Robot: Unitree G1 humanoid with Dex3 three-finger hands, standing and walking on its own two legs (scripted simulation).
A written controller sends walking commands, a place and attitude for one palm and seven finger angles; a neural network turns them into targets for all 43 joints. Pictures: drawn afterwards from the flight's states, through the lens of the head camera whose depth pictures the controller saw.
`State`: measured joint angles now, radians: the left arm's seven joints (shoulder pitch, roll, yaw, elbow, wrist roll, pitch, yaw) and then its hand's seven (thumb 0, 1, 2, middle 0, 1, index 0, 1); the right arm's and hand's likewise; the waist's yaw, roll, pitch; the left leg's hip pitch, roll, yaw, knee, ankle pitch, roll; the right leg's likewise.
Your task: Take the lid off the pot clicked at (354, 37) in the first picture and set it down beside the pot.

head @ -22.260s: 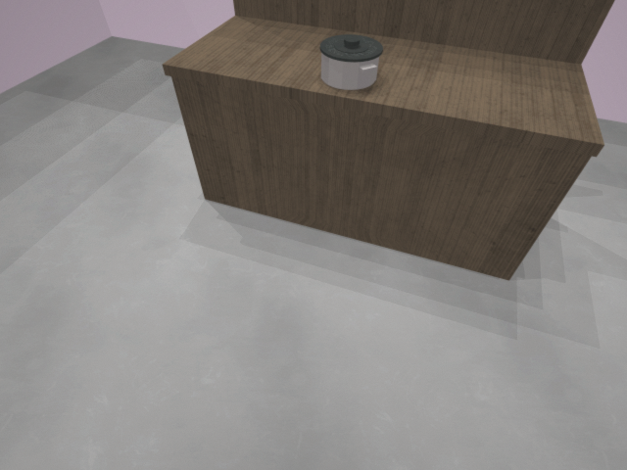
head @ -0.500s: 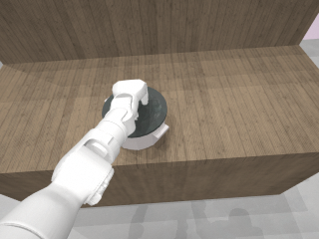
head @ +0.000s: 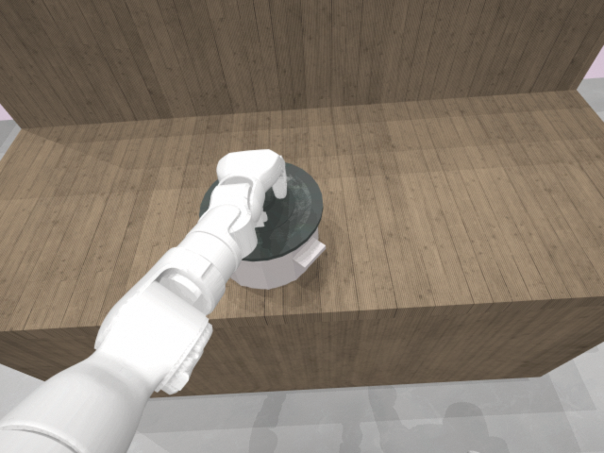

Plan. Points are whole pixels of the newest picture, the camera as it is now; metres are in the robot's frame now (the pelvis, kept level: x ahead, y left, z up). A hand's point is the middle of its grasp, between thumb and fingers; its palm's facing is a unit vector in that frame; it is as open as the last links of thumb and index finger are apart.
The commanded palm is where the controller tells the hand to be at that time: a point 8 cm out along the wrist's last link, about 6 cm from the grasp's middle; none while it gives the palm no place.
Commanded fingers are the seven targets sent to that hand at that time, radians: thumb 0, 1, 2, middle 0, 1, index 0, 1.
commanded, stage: lift the lid straight up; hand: left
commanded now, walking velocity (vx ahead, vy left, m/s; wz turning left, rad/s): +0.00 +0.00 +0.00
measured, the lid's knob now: (259, 198) +0.49 +0.04 +0.03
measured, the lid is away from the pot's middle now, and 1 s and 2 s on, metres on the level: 0.00 0.01 0.02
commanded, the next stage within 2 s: move the lid sideways beside the pot in 1.62 s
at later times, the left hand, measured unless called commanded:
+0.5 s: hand (259, 182) +0.46 +0.03 +0.10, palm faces -0.29 -0.04 -0.96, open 7.5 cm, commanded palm +0.45 +0.04 +0.17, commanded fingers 0.00 0.59 1.06 -0.77 -1.01 -0.89 -1.07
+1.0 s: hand (248, 162) +0.45 +0.04 +0.14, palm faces -0.24 -0.03 -0.97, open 7.4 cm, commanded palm +0.44 +0.04 +0.21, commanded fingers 0.00 0.59 1.06 -0.77 -1.01 -0.89 -1.07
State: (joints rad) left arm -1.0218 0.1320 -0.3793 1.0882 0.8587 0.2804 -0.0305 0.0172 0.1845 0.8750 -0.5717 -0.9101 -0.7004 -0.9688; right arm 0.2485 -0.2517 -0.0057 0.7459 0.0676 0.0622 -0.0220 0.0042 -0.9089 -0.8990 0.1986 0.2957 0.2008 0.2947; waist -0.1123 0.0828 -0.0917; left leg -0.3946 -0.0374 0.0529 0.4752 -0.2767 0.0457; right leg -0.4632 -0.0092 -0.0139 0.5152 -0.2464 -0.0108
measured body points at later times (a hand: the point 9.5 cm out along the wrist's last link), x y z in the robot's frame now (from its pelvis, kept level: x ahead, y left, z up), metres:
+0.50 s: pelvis -0.01 +0.00 +0.00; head +0.03 -0.04 +0.45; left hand +0.47 +0.03 +0.15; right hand +0.08 -0.25 -0.14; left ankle -0.04 +0.09 -0.74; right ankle +0.00 -0.11 -0.74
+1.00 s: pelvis -0.01 +0.00 +0.00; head +0.01 -0.04 +0.45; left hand +0.46 +0.04 +0.20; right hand +0.10 -0.25 -0.14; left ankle -0.04 +0.09 -0.74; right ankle +0.00 -0.11 -0.74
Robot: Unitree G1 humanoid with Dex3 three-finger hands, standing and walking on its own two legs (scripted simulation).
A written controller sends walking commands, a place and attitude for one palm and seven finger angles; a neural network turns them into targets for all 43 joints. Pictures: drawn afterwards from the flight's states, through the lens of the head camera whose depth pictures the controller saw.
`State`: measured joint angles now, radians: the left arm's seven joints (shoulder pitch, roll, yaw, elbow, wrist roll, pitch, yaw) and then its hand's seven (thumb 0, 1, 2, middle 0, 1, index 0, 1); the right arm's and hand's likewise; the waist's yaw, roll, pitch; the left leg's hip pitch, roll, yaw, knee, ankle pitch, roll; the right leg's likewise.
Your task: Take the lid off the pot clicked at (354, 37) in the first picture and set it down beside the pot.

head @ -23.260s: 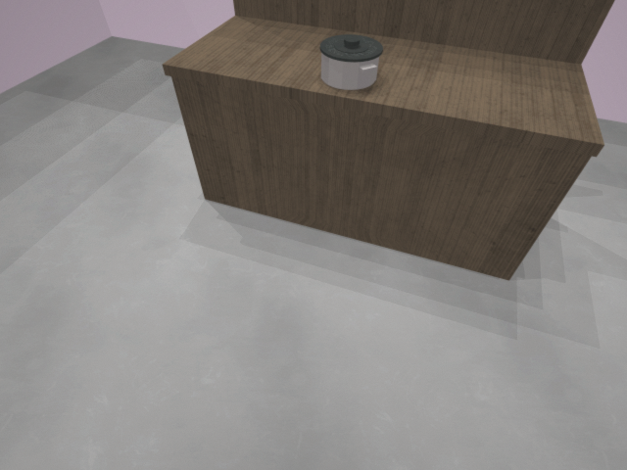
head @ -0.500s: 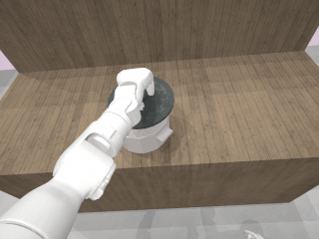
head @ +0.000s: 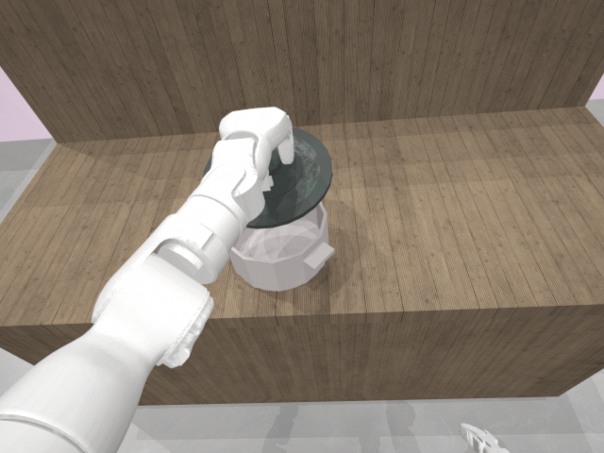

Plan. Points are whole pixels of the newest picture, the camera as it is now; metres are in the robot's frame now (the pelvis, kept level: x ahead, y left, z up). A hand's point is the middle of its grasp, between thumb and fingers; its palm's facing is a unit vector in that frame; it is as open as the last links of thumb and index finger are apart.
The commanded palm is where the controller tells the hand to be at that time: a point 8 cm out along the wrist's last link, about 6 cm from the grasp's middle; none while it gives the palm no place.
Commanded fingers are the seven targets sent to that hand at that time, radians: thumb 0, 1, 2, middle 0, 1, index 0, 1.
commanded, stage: lift the lid straight up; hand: left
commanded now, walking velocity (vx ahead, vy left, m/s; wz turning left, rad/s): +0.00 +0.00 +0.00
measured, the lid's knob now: (264, 163) +0.50 +0.03 +0.12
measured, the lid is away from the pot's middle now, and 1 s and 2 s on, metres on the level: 0.01 0.02 0.16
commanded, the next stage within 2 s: move the lid sideways beside the pot in 0.62 s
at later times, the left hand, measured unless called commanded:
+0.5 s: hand (259, 144) +0.47 +0.03 +0.18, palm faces -0.22 -0.02 -0.98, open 7.4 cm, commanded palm +0.47 +0.03 +0.24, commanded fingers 0.00 0.59 1.06 -0.77 -1.01 -0.89 -1.07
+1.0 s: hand (239, 145) +0.48 +0.06 +0.17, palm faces -0.25 -0.05 -0.97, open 7.4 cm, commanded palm +0.47 +0.08 +0.24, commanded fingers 0.00 0.59 1.06 -0.77 -1.01 -0.89 -1.07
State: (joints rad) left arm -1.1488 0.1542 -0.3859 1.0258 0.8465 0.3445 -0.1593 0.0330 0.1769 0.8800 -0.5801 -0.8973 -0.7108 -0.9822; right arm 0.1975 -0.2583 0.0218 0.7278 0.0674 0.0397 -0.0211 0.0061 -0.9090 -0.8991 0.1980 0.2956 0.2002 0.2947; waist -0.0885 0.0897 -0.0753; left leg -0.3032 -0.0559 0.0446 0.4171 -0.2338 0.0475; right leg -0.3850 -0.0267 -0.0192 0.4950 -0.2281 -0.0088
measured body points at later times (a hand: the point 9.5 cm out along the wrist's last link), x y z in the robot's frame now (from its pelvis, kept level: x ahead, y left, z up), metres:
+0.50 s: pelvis +0.00 +0.00 +0.00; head +0.02 -0.04 +0.45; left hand +0.48 +0.03 +0.23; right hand +0.11 -0.24 -0.14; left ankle -0.02 +0.09 -0.74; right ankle +0.01 -0.11 -0.74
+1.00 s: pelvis +0.00 +0.00 +0.00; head +0.02 -0.04 +0.45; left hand +0.48 +0.06 +0.23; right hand +0.11 -0.24 -0.14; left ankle -0.02 +0.09 -0.74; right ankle +0.01 -0.11 -0.74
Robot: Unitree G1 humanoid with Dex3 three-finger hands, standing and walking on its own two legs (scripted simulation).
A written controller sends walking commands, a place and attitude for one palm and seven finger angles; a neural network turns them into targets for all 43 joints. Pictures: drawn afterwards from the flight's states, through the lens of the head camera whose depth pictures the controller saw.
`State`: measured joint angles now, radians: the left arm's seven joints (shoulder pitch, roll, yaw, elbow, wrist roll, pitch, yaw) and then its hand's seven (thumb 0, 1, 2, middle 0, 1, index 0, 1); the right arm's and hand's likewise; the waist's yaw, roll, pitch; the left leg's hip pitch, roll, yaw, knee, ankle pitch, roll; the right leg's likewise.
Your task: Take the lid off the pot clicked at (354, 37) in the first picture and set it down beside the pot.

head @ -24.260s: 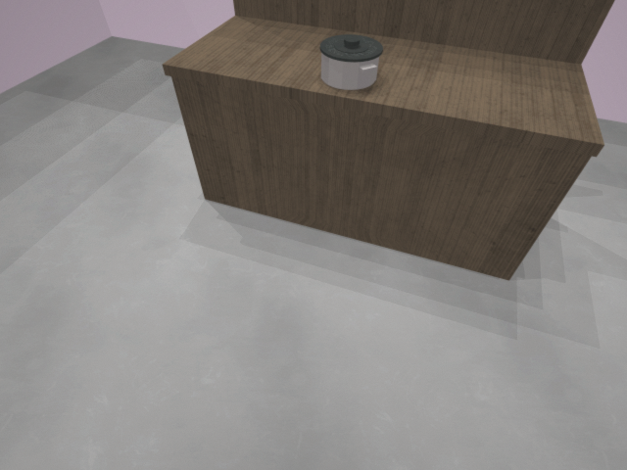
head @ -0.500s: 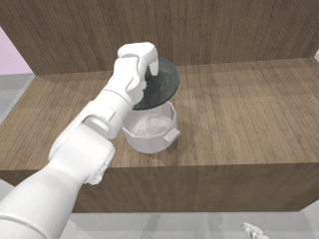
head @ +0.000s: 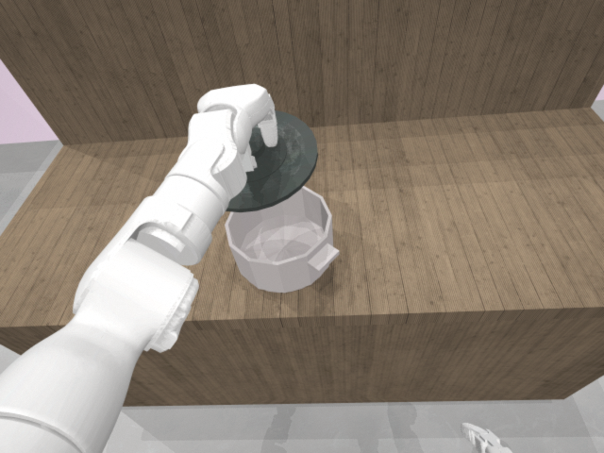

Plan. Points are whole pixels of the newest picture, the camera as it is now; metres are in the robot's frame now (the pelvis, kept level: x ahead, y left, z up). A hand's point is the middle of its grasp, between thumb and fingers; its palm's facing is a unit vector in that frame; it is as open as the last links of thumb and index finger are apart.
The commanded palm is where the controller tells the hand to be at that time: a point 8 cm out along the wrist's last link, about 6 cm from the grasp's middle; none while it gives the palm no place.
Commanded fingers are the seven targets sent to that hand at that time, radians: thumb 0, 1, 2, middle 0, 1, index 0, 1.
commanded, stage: move the lid sideways beside the pot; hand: left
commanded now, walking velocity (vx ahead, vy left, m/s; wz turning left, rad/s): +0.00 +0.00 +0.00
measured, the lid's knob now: (247, 146) +0.51 +0.06 +0.15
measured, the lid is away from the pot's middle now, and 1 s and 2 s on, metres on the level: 0.02 0.16 0.24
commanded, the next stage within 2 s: lower the lid onto the table in 1.78 s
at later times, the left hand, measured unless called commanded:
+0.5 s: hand (196, 153) +0.47 +0.12 +0.17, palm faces -0.27 -0.02 -0.96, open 7.4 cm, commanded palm +0.47 +0.13 +0.23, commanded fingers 0.00 0.59 1.06 -0.77 -1.01 -0.89 -1.07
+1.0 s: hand (151, 159) +0.47 +0.18 +0.17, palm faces -0.30 -0.02 -0.96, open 7.4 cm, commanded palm +0.47 +0.19 +0.23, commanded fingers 0.00 0.59 1.06 -0.77 -1.01 -0.89 -1.07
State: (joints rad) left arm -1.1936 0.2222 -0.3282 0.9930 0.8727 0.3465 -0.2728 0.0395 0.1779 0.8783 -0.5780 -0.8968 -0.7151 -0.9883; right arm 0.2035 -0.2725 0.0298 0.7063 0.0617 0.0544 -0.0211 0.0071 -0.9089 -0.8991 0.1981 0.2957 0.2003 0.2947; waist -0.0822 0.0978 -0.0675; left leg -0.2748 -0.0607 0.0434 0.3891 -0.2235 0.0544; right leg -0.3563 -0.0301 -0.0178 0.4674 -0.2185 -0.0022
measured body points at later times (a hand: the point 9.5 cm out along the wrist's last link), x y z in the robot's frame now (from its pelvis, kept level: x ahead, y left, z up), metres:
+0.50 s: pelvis +0.00 +0.01 +0.00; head +0.03 -0.02 +0.45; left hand +0.48 +0.12 +0.22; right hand +0.11 -0.24 -0.13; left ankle -0.02 +0.09 -0.74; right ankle +0.01 -0.12 -0.74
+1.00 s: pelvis +0.00 +0.02 +0.00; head +0.04 -0.01 +0.45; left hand +0.48 +0.18 +0.22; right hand +0.11 -0.24 -0.13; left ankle -0.02 +0.09 -0.74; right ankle +0.01 -0.12 -0.74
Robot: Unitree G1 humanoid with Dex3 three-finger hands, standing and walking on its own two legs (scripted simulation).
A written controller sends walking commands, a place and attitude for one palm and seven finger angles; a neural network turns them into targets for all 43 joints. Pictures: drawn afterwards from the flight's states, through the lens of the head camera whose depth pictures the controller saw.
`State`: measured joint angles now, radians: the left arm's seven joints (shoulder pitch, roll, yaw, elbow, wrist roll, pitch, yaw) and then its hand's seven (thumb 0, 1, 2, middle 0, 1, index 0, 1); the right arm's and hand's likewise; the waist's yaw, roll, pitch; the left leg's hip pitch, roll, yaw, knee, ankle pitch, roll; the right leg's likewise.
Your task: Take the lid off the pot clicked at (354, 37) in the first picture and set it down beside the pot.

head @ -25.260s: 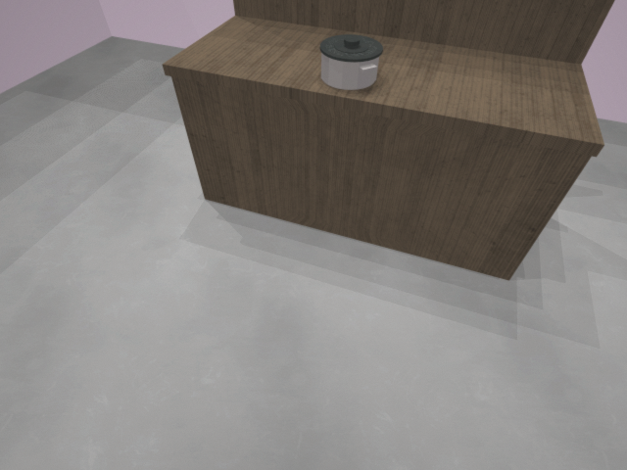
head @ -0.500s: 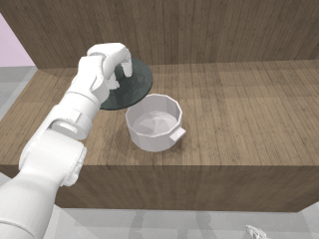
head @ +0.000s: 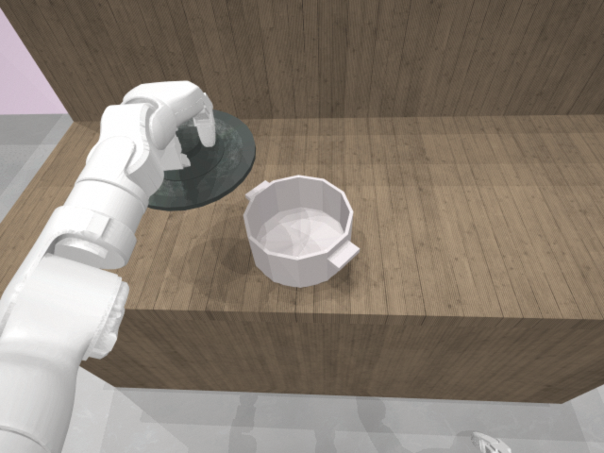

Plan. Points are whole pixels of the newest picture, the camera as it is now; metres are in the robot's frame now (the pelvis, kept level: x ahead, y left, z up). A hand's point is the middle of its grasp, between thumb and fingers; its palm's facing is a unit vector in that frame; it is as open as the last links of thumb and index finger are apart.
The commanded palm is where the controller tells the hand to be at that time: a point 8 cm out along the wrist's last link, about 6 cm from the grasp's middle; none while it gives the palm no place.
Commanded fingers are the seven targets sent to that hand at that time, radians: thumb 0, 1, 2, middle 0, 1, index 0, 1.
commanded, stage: move the lid sideways beside the pot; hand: left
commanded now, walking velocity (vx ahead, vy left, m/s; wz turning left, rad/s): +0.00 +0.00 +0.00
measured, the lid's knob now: (182, 144) +0.50 +0.16 +0.14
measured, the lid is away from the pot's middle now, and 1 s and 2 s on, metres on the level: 0.16 0.24 0.23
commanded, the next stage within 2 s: lower the lid onto the table in 0.78 s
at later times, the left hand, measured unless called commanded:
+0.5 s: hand (139, 148) +0.47 +0.20 +0.17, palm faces -0.31 -0.02 -0.95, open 7.3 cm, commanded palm +0.47 +0.21 +0.23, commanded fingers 0.00 0.59 1.06 -0.77 -1.01 -0.89 -1.07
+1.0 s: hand (113, 151) +0.47 +0.24 +0.17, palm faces -0.33 -0.03 -0.94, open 7.3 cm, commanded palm +0.47 +0.23 +0.22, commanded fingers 0.00 0.59 1.06 -0.77 -1.01 -0.89 -1.07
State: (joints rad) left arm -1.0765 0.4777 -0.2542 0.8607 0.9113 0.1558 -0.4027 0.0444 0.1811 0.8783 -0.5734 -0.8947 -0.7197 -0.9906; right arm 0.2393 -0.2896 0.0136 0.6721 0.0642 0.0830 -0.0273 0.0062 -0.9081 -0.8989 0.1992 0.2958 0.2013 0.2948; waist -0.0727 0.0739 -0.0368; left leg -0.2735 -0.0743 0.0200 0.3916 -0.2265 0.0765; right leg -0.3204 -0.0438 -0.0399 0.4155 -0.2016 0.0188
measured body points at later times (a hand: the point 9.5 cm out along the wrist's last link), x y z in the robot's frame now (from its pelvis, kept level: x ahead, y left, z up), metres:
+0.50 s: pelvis -0.01 +0.00 +0.00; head +0.04 -0.02 +0.45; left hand +0.48 +0.20 +0.23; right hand +0.08 -0.26 -0.13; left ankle -0.02 +0.07 -0.74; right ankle +0.00 -0.13 -0.74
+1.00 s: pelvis +0.00 +0.01 +0.00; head +0.05 +0.00 +0.45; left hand +0.48 +0.24 +0.22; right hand +0.07 -0.26 -0.13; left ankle -0.02 +0.07 -0.74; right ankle +0.00 -0.13 -0.74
